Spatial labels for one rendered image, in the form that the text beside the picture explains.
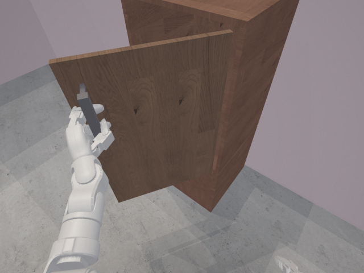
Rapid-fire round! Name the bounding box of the handle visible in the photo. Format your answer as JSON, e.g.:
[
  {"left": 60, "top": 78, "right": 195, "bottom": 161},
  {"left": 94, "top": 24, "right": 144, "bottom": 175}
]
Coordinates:
[{"left": 77, "top": 83, "right": 109, "bottom": 149}]

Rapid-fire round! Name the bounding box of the cupboard door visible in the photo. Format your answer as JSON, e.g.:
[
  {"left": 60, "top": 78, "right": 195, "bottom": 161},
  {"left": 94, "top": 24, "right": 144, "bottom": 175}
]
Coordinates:
[{"left": 49, "top": 29, "right": 233, "bottom": 202}]

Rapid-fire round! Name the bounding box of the robot left hand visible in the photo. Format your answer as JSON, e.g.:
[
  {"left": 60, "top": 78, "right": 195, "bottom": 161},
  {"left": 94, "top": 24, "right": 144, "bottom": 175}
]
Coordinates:
[{"left": 65, "top": 104, "right": 115, "bottom": 162}]

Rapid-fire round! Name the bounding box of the robot right hand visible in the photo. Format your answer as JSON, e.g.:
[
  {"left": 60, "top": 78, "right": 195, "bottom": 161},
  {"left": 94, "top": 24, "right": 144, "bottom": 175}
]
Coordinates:
[{"left": 274, "top": 255, "right": 302, "bottom": 273}]

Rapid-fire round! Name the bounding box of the robot left forearm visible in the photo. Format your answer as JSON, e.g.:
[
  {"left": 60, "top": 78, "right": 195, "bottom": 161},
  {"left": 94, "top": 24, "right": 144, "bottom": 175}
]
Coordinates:
[{"left": 43, "top": 155, "right": 109, "bottom": 273}]

